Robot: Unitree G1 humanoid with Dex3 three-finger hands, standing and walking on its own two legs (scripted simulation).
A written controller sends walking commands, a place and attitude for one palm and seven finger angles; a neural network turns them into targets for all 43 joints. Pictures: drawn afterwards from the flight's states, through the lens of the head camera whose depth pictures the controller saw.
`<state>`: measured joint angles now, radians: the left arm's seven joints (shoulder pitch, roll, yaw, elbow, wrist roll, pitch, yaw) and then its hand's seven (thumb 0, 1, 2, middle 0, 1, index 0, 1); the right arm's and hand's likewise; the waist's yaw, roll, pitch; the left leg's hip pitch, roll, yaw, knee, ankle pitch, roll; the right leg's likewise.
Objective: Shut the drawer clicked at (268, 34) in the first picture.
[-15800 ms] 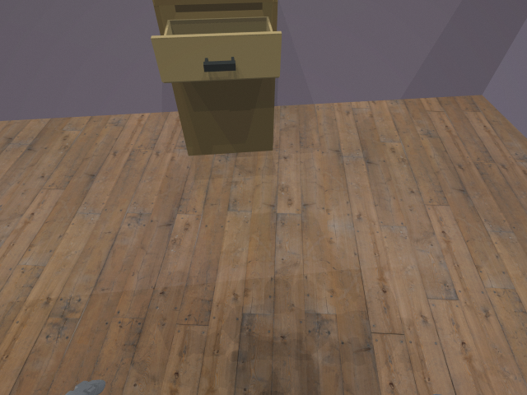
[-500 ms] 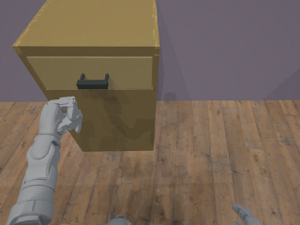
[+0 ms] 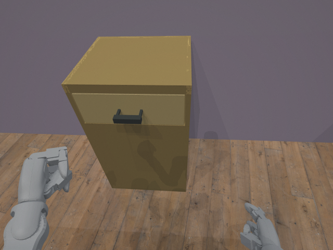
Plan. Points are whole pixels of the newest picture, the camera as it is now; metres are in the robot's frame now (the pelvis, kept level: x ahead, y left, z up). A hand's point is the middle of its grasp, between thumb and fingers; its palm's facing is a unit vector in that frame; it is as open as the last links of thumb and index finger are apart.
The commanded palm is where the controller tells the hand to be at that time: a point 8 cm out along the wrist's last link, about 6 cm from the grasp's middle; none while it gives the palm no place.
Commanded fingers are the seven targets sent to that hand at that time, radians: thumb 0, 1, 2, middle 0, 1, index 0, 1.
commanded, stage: draw the hand back to the body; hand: left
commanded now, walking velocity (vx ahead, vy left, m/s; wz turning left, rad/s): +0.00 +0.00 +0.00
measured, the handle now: (128, 115) +0.61 +0.23 -0.07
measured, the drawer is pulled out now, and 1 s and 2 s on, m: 0.00 0.00 0.00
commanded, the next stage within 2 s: step back with the hand held close in 0.36 s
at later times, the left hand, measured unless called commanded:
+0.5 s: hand (45, 188) +0.18 +0.24 +0.16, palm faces +0.40 -0.84 -0.38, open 3.3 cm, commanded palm +0.13 +0.28 +0.18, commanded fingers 0.00 0.90 0.90 -1.40 -1.60 -1.40 -1.60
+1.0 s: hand (18, 209) +0.14 +0.26 +0.15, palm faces +0.30 -0.81 -0.50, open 3.3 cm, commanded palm +0.08 +0.30 +0.18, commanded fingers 0.00 0.90 0.90 -1.40 -1.60 -1.40 -1.60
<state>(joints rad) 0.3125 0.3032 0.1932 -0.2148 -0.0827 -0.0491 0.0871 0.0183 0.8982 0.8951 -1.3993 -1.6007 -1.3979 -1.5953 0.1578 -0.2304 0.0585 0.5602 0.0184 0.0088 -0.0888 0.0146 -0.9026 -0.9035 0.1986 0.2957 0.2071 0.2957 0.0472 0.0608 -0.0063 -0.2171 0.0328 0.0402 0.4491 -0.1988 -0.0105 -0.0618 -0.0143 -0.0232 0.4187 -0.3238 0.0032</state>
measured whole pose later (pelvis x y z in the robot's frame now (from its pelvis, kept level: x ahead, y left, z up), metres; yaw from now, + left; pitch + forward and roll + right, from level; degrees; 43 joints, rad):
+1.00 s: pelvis -0.05 +0.02 +0.00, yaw +0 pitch +1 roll -2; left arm 0.65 0.41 0.37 -0.58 -0.07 -0.18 0.11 0.02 0.89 0.89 -1.40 -1.60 -1.40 -1.59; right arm 0.17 -0.23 -0.01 0.52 0.01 0.05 -0.08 0.02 -0.90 -0.90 0.20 0.30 0.21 0.30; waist 0.00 0.05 0.06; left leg -0.36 0.03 0.04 0.47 -0.12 0.02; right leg -0.21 -0.02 -0.02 0.44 -0.25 0.03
